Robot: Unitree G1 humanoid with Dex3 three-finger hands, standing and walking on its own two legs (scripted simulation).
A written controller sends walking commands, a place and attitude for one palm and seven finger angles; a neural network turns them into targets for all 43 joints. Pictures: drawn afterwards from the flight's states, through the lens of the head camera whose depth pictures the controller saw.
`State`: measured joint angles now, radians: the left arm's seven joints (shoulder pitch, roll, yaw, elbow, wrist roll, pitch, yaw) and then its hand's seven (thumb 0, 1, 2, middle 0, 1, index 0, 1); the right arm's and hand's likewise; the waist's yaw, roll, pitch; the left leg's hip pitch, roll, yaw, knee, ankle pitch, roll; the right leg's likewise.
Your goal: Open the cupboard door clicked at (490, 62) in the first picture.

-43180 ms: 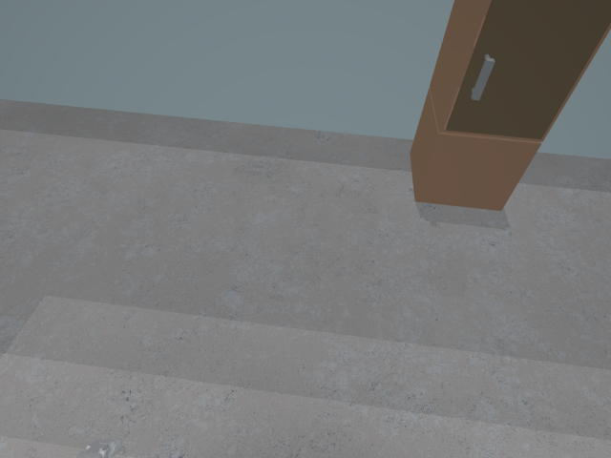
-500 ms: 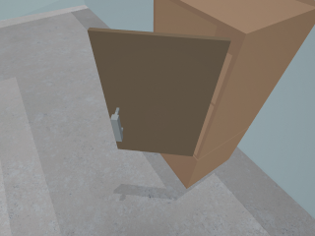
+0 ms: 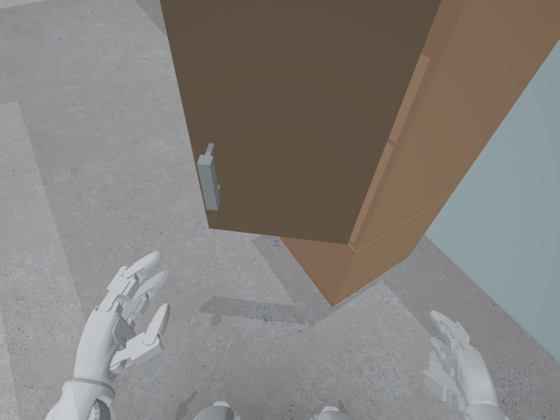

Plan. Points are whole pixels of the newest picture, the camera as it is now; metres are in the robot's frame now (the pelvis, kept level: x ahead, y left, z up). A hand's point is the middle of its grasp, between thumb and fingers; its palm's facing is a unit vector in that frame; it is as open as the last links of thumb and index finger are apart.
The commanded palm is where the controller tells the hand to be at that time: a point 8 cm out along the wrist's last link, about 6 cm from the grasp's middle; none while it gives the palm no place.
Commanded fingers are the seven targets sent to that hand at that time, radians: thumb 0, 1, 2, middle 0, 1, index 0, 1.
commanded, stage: raise the hand with hooked fingers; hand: left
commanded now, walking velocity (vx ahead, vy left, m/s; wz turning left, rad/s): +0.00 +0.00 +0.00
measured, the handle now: (211, 177) +0.57 +0.17 -0.05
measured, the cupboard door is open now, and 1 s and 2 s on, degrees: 51 51 51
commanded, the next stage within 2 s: move the hooked fingers beside the handle in 1.76 s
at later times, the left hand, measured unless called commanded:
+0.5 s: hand (116, 346) +0.22 +0.24 -0.02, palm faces -0.04 -1.00 +0.00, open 11.1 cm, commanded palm +0.19 +0.29 -0.01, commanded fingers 0.00 -0.10 0.47 -0.27 -0.94 -0.27 -0.94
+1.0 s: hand (83, 328) +0.24 +0.29 -0.02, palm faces -0.02 -1.00 -0.06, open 13.7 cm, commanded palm +0.23 +0.33 -0.01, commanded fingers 0.00 -0.50 0.30 -0.30 -1.20 -0.30 -1.20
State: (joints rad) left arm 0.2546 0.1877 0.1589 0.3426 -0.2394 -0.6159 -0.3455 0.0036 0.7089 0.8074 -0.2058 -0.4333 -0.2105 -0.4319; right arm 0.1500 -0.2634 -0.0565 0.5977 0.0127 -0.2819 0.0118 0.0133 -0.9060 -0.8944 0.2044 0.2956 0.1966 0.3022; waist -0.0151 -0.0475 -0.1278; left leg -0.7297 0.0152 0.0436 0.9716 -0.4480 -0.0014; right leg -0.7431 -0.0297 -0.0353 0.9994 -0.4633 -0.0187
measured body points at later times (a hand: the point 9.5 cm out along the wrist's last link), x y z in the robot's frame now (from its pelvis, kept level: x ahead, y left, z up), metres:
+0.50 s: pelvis -0.03 +0.02 -0.05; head +0.06 +0.03 +0.39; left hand +0.22 +0.29 -0.01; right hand +0.13 -0.21 -0.14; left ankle +0.02 +0.12 -0.68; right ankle +0.02 -0.11 -0.68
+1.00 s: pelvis -0.02 +0.03 -0.05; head +0.08 +0.06 +0.39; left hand +0.24 +0.34 -0.01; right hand +0.18 -0.20 -0.12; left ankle +0.02 +0.12 -0.68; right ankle +0.02 -0.11 -0.68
